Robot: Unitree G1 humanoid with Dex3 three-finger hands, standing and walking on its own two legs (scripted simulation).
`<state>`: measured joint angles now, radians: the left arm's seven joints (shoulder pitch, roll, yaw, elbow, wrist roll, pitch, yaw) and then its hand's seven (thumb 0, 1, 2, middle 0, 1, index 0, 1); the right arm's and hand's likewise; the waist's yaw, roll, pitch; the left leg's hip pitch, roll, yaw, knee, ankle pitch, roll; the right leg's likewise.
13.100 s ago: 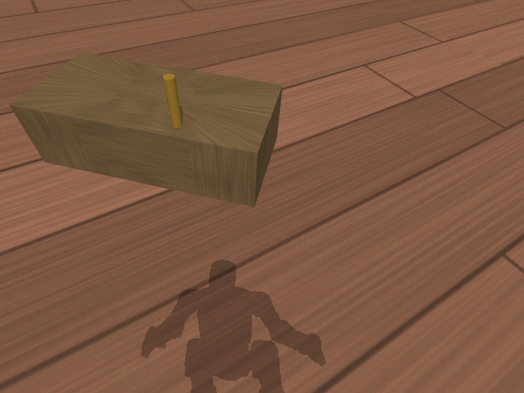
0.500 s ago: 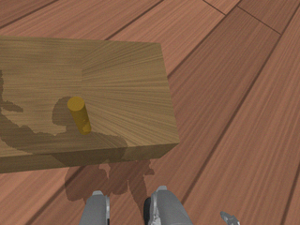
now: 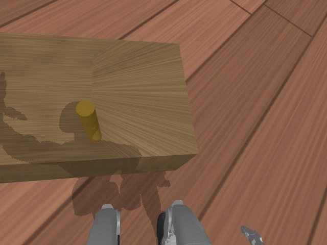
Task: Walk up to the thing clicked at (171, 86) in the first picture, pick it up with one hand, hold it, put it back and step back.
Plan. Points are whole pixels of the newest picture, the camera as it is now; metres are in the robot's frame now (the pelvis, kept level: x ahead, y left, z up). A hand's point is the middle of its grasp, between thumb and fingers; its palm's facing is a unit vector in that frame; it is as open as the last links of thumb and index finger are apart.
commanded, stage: go down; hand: left
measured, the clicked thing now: (90, 124) +0.46 +0.17 -0.20
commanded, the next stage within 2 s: approach in 1.58 s
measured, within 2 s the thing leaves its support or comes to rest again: neither
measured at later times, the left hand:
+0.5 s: hand out of the picture +0.41 +0.38 +0.07, palm faces +0.12 -0.99 +0.00, open 17.3 cm
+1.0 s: hand out of the picture +0.42 +0.37 +0.08, palm faces +0.11 -0.99 +0.02, open 17.3 cm
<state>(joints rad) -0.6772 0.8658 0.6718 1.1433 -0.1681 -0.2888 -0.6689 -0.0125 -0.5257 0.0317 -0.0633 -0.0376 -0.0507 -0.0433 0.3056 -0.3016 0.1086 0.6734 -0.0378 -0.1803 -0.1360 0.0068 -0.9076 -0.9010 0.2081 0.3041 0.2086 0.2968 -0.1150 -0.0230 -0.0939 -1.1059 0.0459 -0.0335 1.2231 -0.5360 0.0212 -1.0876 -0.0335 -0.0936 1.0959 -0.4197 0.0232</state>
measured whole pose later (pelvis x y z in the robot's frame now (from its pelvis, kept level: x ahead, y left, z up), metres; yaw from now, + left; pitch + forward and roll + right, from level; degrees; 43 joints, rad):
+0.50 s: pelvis +0.00 +0.00 +0.00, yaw +0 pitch +24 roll -5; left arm -0.67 0.85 0.69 1.12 -0.21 -0.30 -0.69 -0.01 -0.49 0.03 -0.06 -0.04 -0.05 -0.04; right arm 0.30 -0.30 0.11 0.68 -0.03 -0.18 -0.14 0.01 -0.91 -0.90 0.21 0.30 0.21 0.30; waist -0.11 -0.02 -0.10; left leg -1.09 0.05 -0.03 1.22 -0.54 0.02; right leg -1.07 -0.03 -0.09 1.09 -0.43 0.02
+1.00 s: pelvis +0.00 +0.00 +0.00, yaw +0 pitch +24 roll -5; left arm -0.71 0.87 0.71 1.13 -0.23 -0.31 -0.71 -0.01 -0.47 0.03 -0.05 -0.04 -0.05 -0.04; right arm 0.30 -0.30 0.12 0.69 -0.03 -0.18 -0.14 0.01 -0.91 -0.90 0.21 0.30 0.21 0.30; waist -0.12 -0.02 -0.10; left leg -1.11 0.04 -0.04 1.23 -0.54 0.02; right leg -1.10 -0.03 -0.09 1.11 -0.43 0.02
